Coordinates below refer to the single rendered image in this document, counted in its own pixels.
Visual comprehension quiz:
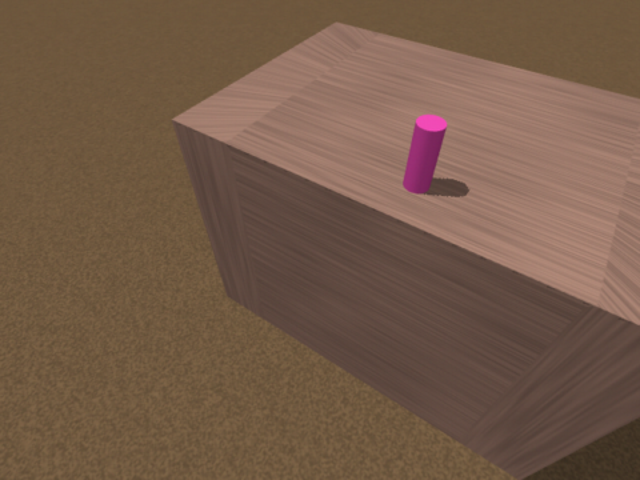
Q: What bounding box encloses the can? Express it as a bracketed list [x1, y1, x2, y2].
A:
[403, 115, 447, 194]

